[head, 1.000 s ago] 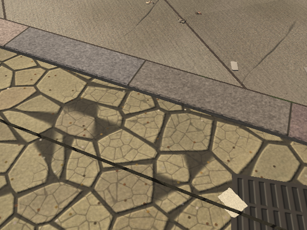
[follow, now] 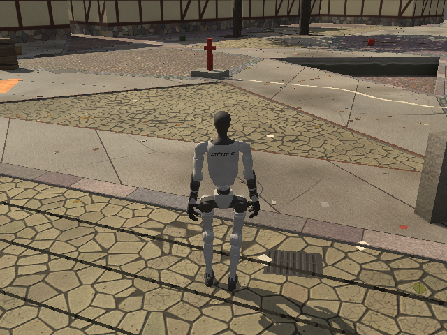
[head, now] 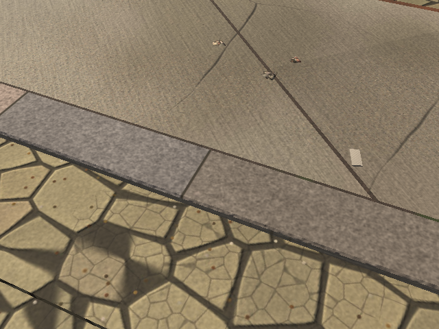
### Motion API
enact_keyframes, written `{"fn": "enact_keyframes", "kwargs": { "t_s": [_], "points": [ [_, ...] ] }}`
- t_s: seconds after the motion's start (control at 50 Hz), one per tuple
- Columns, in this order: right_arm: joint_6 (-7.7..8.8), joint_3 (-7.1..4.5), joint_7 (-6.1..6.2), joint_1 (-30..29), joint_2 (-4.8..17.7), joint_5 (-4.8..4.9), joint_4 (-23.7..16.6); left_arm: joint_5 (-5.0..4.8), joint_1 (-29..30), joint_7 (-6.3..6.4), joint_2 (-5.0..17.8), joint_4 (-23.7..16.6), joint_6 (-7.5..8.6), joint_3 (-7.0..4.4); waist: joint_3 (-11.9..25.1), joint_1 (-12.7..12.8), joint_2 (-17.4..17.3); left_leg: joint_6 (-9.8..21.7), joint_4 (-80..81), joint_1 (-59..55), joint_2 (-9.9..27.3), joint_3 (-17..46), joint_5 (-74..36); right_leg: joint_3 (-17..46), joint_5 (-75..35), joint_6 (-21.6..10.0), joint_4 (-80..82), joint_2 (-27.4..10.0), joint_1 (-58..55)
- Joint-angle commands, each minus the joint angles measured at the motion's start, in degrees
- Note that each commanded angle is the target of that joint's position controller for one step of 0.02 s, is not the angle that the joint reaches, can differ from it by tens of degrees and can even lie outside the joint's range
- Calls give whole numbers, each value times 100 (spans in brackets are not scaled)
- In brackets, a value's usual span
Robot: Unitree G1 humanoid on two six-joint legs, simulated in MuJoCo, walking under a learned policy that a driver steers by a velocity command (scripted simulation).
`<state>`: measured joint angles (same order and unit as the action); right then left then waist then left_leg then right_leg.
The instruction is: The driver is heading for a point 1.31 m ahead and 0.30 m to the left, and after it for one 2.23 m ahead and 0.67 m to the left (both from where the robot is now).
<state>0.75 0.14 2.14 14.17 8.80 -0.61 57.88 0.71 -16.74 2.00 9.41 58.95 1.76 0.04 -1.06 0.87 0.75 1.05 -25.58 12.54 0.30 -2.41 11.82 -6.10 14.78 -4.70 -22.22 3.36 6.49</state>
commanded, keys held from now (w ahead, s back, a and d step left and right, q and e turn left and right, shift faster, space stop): no key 0.88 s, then w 0.12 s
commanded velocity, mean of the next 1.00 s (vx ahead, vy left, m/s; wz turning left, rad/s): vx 0.02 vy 0.00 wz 0.00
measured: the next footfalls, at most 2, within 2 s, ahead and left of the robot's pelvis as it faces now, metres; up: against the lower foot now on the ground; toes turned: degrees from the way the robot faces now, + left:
left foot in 1.30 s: +0.23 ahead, +0.16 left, +0.00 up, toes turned +5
right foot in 1.80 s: +0.57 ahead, -0.02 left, +0.03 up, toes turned -6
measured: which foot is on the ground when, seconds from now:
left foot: down 0.00-0.96, up 0.98-1.00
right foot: down 0.00-1.00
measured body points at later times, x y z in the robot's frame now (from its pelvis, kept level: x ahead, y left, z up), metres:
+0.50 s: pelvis +0.01 +0.01 +0.00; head +0.02 +0.01 +0.45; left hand -0.01 +0.23 -0.16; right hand +0.00 -0.20 -0.16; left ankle +0.02 +0.11 -0.74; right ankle -0.03 -0.06 -0.74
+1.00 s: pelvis +0.02 +0.00 +0.00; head +0.01 +0.00 +0.45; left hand -0.04 +0.21 -0.16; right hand -0.02 -0.20 -0.16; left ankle +0.02 +0.10 -0.73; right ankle -0.03 -0.06 -0.74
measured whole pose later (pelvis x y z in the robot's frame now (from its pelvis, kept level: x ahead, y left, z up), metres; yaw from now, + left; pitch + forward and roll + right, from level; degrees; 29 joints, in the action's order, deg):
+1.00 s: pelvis +0.02 +0.00 +0.00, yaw +0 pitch -1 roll +0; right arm -0.3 0.8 1.9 19.7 7.0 -1.3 67.3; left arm 0.6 -23.1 2.8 6.7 66.4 0.9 0.4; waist 0.6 0.5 -0.2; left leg 2.6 -29.9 12.7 -0.3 -3.1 19.7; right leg -4.9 16.9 -5.1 -21.8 3.0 4.7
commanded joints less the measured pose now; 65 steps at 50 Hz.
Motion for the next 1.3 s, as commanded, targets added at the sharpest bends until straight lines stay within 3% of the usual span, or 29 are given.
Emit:
{"fn": "enact_keyframes", "kwargs": {
  "t_s": [0.02,0.08,0.2,0.48,0.88,0.9,0.94,0.98,1.0,1.04,1.1,1.22,1.26,1.28,1.3],
  "points": [
    [47,-86,49,331,492,33,41,-7,-445,25,450,53,-24,-90,-132,-22,-403,224,537,-216,593,697,-1288,815,-1107,-5,426,-862,58],
    [41,-89,52,331,491,23,140,-15,-429,63,380,190,-27,-66,-121,-44,-156,243,557,-334,611,694,-1349,801,-1091,42,477,-862,23],
    [18,-67,63,401,450,13,370,-15,-430,100,318,383,-65,-31,-184,-65,-81,239,633,-363,588,666,-1284,805,-1106,62,507,-898,-23],
    [-28,3,68,594,309,12,745,-12,-610,126,195,664,-71,52,-358,-87,-81,215,742,-348,540,637,-932,851,-903,70,581,-944,116],
    [-46,67,59,796,171,25,964,-12,-924,124,20,784,-21,119,-443,-107,-52,159,720,-252,524,607,-675,905,-792,55,676,-956,250],
    [-50,76,56,835,141,21,985,-6,-996,120,3,802,-21,123,-336,-85,-41,162,721,-278,470,576,-359,915,-318,36,755,-917,208],
    [-68,29,38,754,223,-3,915,-12,-1133,111,257,804,-61,11,-472,-3,197,208,248,89,133,285,700,1151,1278,-148,932,-910,267],
    [-78,-12,-40,441,227,-105,699,-17,-1478,94,523,835,-127,-134,-931,194,612,229,-804,1147,-188,-218,1545,2054,3175,-631,1526,-1559,276],
    [-62,-3,-93,246,148,-184,553,-6,-1586,81,574,849,-131,-186,-1219,278,704,245,-1363,1554,-54,-304,1492,2506,3471,-882,1789,-1986,355],
    [14,-62,-181,-86,242,-194,291,77,-1731,58,536,866,-57,-229,-1388,276,416,260,-2338,2439,250,-66,1509,2828,2917,-1149,1993,-2325,53],
    [174,-154,-287,-122,306,-131,151,59,-1563,28,531,752,123,-255,-1008,86,70,169,-2438,2685,382,16,999,2244,1690,-989,1849,-2057,-485],
    [200,-234,-362,-624,320,-44,-300,78,-1518,-3,655,658,312,-274,-906,68,524,183,-1240,1611,212,-323,503,1360,433,-805,1455,-1721,6],
    [230,-272,-344,-198,327,-25,-241,46,-1337,-42,749,606,322,-299,-803,-189,513,277,-789,632,-7,-583,254,1096,-238,-705,920,-1645,452],
    [258,-338,-309,396,396,-18,-41,42,-1275,-68,760,588,336,-297,-587,-446,376,335,-562,-226,-236,-710,238,864,-1063,-606,242,-1470,745],
    [325,-465,-252,1270,642,-37,245,63,-1306,-110,653,588,366,-252,-129,-784,-17,436,-327,-1330,-195,-509,343,495,-1737,-449,-981,-1154,1090]
  ]
}}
